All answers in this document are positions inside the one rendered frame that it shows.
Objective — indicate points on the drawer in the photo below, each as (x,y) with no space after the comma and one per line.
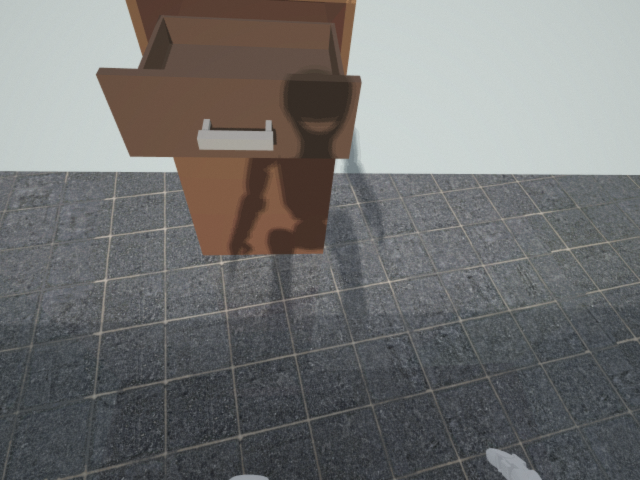
(238,73)

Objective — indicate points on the right robot hand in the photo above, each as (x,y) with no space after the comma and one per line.
(511,466)

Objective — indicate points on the handle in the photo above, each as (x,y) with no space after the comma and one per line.
(235,140)

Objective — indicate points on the cabinet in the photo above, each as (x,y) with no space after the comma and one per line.
(255,206)

